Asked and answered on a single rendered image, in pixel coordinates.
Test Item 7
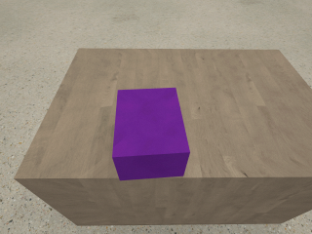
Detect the pedestal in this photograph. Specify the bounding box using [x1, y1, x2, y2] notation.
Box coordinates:
[14, 48, 312, 226]

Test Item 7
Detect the carton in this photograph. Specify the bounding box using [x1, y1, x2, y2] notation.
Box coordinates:
[112, 88, 190, 181]

